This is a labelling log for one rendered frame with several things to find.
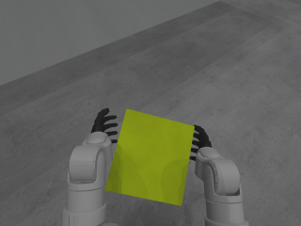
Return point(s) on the robot right hand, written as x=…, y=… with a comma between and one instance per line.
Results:
x=203, y=141

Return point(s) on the robot left forearm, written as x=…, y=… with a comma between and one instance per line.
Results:
x=86, y=178

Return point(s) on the robot right forearm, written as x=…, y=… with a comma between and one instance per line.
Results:
x=222, y=189

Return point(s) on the carton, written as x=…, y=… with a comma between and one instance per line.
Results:
x=151, y=158

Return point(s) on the robot left hand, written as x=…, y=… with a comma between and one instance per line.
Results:
x=99, y=125

